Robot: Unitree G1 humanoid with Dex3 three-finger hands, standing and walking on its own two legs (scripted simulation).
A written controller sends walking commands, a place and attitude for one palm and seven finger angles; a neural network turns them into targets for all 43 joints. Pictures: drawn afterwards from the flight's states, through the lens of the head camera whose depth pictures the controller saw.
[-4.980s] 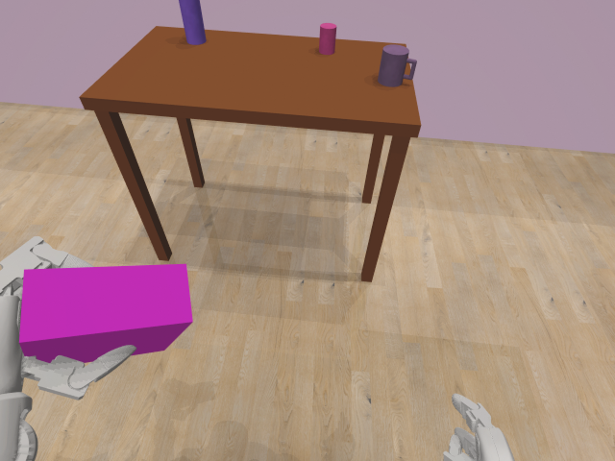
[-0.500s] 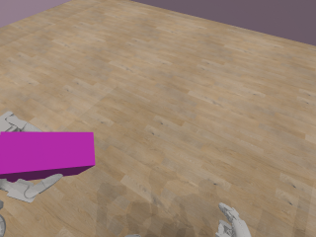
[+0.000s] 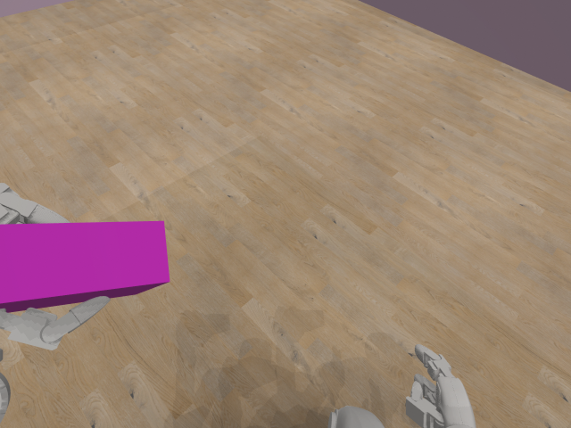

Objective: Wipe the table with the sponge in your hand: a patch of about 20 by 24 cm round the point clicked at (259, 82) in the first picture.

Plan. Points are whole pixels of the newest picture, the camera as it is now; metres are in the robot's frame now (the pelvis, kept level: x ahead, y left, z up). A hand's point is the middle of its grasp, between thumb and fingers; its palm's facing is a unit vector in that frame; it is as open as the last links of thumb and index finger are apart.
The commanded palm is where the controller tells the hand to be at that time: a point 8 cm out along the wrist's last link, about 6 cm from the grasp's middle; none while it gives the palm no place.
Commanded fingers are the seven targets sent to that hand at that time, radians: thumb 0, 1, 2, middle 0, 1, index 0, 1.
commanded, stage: walk to a spot facing it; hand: left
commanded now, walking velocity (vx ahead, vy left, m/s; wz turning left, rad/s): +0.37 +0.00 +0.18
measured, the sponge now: (104, 266) +0.24 +0.20 +0.16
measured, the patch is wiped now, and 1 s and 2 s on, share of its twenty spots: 0.00 0.00 0.00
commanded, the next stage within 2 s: turn to face it in 0.54 s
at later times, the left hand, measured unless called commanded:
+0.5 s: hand (59, 228) +0.27 +0.25 +0.19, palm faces +0.52 -0.74 -0.44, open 10.1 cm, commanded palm +0.21 +0.29 +0.19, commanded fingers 0.00 0.10 1.30 -1.20 -1.60 -1.20 -1.60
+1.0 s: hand (133, 164) +0.38 +0.22 +0.17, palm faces +0.50 -0.74 -0.45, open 10.1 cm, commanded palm +0.31 +0.25 +0.19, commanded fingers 0.00 0.10 1.30 -1.20 -1.60 -1.20 -1.60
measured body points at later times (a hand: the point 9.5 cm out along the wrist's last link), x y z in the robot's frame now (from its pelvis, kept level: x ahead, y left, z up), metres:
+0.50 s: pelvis +0.10 -0.01 +0.00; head +0.14 +0.01 +0.45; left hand +0.24 +0.29 +0.21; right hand +0.31 -0.26 -0.07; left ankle +0.13 +0.11 -0.72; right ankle +0.10 -0.13 -0.73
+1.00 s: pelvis +0.18 -0.05 +0.00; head +0.23 -0.07 +0.45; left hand +0.35 +0.25 +0.19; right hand +0.41 -0.22 -0.10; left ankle +0.13 +0.09 -0.66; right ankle +0.25 -0.11 -0.73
